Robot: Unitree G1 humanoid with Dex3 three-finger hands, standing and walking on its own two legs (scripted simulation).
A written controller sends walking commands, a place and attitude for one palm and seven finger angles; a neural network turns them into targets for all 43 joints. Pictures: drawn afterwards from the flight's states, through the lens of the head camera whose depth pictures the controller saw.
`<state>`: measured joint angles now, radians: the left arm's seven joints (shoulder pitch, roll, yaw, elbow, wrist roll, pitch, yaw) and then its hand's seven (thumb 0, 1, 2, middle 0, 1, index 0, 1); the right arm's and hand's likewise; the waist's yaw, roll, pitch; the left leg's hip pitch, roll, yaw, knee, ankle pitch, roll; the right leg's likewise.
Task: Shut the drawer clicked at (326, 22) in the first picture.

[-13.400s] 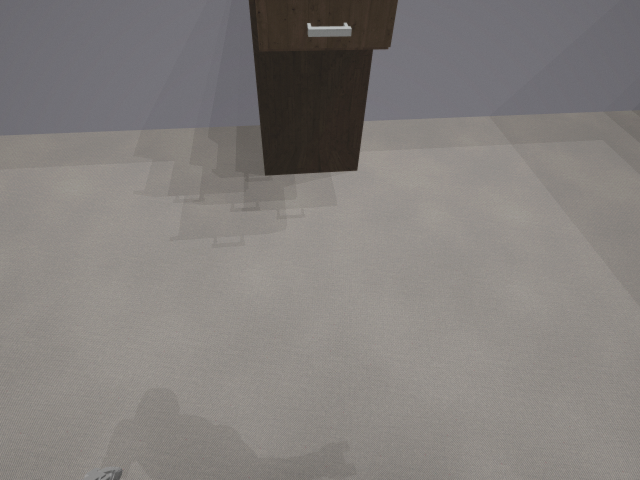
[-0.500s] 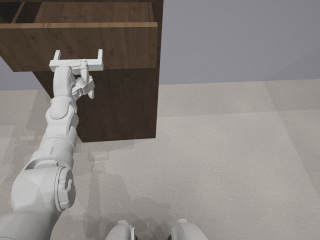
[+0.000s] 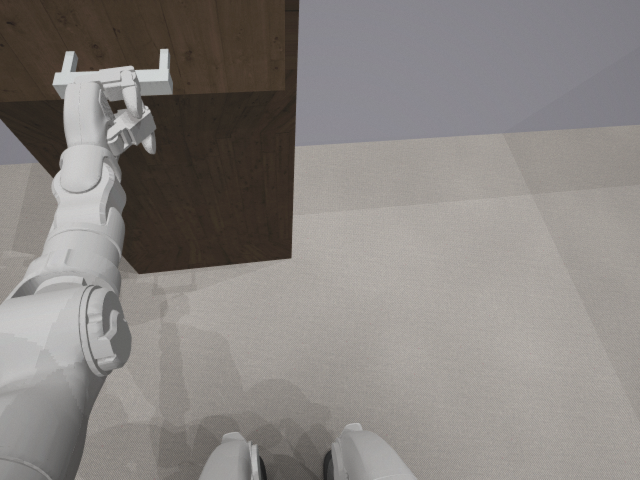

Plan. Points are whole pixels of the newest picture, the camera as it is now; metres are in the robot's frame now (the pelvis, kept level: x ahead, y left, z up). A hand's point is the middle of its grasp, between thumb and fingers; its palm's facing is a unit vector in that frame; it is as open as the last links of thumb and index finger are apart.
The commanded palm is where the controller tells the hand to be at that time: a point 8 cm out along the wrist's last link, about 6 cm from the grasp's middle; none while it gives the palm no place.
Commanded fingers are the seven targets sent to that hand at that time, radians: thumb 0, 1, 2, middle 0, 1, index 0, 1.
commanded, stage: push the drawer shut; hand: left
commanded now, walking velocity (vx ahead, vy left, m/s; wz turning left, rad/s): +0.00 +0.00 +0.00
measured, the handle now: (117, 71) +0.61 +0.19 +0.10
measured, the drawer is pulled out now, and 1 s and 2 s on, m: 0.05 0.00 0.00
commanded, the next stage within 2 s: pull the fist back off the drawer in 0.72 s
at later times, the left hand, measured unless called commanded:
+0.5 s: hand (150, 85) +0.59 +0.15 +0.10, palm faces +0.05 -1.00 -0.03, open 3.4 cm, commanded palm +0.58 +0.19 +0.09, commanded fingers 0.00 0.90 0.90 -1.40 -1.60 -1.40 -1.60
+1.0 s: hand (141, 82) +0.59 +0.16 +0.10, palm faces +0.04 -1.00 -0.04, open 3.3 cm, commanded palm +0.59 +0.17 +0.09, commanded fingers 0.00 0.90 0.90 -1.40 -1.60 -1.40 -1.60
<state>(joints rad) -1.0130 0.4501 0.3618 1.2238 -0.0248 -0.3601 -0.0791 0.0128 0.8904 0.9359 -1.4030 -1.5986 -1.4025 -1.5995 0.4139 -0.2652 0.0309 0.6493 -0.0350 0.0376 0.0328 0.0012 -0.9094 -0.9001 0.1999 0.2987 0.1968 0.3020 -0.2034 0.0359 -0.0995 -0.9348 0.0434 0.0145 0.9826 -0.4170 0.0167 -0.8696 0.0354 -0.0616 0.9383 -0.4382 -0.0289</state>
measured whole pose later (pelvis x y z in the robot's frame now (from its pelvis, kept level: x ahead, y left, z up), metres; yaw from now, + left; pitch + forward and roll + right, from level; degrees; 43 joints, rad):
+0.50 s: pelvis +0.00 +0.01 -0.01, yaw +0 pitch +25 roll -4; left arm -1.21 0.57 0.39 1.35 0.05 -0.31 -0.06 0.04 0.89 0.94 -1.40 -1.60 -1.40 -1.60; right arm 0.45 -0.27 0.05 0.65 -0.06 0.06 0.04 0.00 -0.91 -0.90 0.20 0.30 0.20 0.30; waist -0.27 0.05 -0.09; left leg -1.03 0.05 0.00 1.02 -0.43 0.02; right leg -0.95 0.04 -0.08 0.95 -0.44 -0.02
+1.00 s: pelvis -0.02 +0.01 -0.02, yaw +0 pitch +28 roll -6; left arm -1.39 0.67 0.34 1.42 0.08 -0.25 -0.06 0.05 0.75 0.97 -1.40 -1.60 -1.40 -1.60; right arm 0.49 -0.27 0.08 0.66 -0.08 0.01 0.04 0.00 -0.91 -0.90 0.20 0.30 0.20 0.30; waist -0.33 0.06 -0.08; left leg -1.18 0.05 -0.04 1.10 -0.41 0.03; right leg -1.07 0.04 -0.11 1.00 -0.42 -0.02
